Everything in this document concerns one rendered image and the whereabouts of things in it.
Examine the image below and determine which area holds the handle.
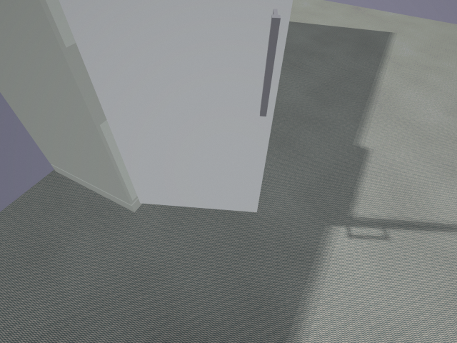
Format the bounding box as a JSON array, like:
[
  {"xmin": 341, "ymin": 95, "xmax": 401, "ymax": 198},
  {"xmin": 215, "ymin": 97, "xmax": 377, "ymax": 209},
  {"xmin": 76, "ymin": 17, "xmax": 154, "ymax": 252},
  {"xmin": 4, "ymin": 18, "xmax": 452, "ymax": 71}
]
[{"xmin": 260, "ymin": 9, "xmax": 281, "ymax": 116}]

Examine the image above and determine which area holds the fridge door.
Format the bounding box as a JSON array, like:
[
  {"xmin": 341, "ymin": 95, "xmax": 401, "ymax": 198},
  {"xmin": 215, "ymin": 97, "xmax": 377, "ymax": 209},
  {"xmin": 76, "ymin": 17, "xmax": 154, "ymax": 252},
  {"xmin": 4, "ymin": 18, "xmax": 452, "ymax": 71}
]
[{"xmin": 59, "ymin": 0, "xmax": 293, "ymax": 212}]

